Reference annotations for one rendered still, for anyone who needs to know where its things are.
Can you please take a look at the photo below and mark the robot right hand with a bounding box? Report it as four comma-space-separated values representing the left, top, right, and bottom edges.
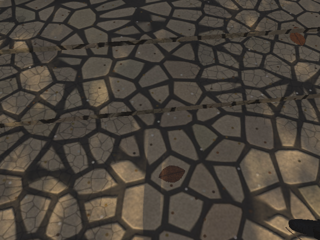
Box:
288, 219, 320, 240

